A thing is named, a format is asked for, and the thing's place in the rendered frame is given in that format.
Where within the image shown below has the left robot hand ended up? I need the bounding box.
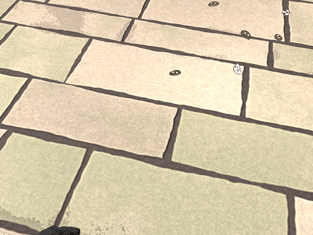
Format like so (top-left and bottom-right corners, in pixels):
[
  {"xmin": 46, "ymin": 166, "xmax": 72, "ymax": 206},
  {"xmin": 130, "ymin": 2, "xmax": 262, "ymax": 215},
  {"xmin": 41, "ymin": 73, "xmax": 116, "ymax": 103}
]
[{"xmin": 38, "ymin": 225, "xmax": 80, "ymax": 235}]

